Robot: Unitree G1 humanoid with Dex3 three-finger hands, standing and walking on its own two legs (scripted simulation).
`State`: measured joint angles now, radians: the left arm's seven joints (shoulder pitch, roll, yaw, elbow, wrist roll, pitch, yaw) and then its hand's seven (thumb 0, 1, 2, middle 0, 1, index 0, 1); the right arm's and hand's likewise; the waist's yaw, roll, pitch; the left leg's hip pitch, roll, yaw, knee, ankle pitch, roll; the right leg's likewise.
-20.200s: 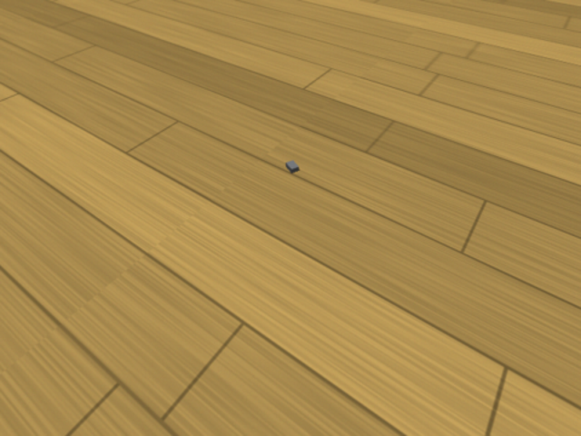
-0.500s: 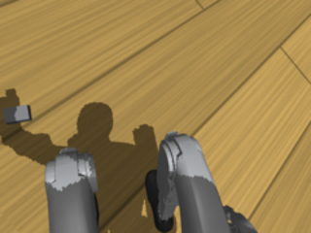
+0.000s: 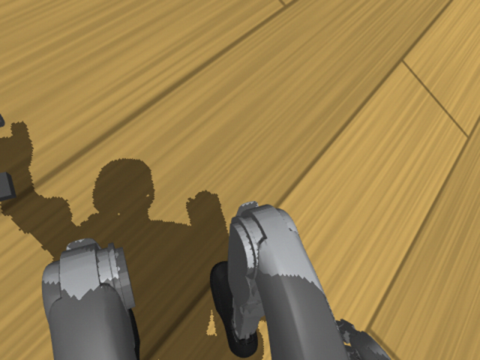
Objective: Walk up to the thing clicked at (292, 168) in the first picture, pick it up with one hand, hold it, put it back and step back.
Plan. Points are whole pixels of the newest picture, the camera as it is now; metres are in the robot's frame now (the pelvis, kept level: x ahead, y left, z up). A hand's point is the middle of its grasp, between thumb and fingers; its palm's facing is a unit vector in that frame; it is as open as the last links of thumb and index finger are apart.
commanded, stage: approach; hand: left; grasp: from above
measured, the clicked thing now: out of the picture +0.45 +0.34 -0.30
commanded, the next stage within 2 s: close in in 0.22 s
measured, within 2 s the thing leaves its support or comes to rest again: neither
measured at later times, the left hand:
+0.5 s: hand out of the picture +0.42 +0.36 -0.20, palm faces -0.48 -0.13 -0.87, open 13.1 cm
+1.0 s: hand out of the picture +0.44 +0.34 -0.25, palm faces -0.44 -0.15 -0.88, open 14.0 cm
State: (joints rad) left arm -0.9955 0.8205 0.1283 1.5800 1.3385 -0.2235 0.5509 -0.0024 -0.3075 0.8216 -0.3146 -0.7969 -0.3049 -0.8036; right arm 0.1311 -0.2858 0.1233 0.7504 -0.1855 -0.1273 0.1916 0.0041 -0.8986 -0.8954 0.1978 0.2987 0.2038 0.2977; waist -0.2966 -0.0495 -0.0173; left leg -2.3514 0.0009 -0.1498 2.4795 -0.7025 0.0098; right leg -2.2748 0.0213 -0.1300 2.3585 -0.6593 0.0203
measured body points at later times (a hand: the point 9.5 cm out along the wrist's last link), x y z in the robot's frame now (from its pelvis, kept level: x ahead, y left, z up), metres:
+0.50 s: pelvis +0.00 +0.00 +0.00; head +0.25 +0.11 +0.36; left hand +0.44 +0.36 -0.15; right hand +0.07 -0.27 -0.09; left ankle +0.07 +0.12 -0.28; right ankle +0.11 -0.12 -0.28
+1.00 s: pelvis +0.00 +0.00 -0.02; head +0.27 +0.11 +0.32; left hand +0.46 +0.34 -0.20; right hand +0.03 -0.26 -0.08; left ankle +0.07 +0.12 -0.28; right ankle +0.11 -0.12 -0.28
